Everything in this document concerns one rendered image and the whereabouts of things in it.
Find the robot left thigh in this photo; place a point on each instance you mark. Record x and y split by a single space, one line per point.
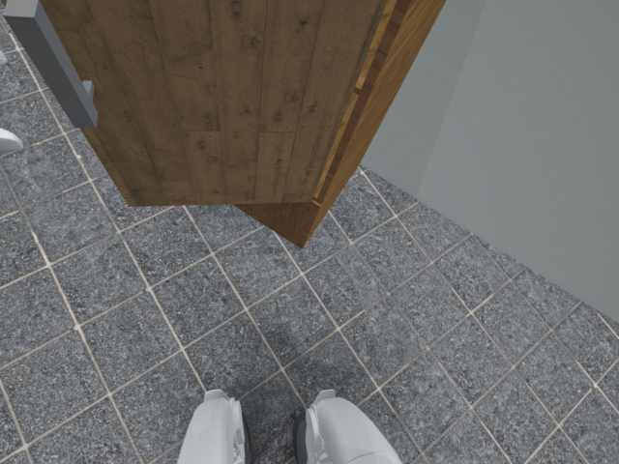
216 428

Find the right robot shin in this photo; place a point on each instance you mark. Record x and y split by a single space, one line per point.
313 458

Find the handle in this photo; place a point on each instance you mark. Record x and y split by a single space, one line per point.
36 34

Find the robot left hand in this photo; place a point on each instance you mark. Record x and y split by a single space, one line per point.
9 142

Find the cupboard door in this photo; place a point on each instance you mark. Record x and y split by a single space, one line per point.
215 102

